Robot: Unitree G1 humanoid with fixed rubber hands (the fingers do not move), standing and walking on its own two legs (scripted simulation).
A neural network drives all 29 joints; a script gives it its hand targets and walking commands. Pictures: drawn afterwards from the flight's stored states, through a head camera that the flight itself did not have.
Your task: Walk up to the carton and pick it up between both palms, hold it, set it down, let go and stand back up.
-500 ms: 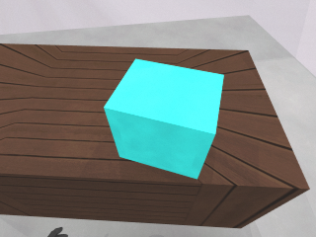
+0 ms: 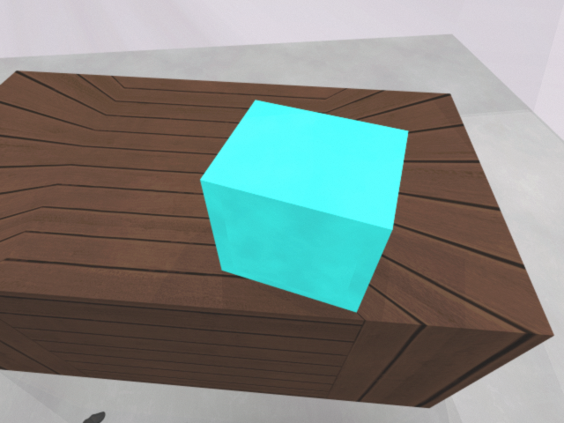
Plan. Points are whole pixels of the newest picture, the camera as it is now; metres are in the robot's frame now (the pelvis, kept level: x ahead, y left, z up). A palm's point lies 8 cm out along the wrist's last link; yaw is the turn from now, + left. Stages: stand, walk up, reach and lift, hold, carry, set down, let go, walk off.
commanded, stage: walk up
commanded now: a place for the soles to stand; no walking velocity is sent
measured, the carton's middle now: (306, 207) +0.47 +0.00 +0.00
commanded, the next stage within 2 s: reach and lift in 1.46 s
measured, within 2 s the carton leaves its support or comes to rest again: neither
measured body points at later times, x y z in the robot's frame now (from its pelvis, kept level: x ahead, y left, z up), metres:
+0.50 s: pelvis +0.02 +0.01 +0.00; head +0.04 +0.02 +0.45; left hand +0.09 +0.32 -0.13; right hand +0.12 -0.29 -0.12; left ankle +0.04 +0.12 -0.74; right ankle +0.02 -0.12 -0.74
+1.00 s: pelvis +0.05 +0.01 +0.00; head +0.07 +0.02 +0.45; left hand +0.10 +0.33 -0.13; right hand +0.17 -0.29 -0.13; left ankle +0.04 +0.12 -0.74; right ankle +0.02 -0.12 -0.74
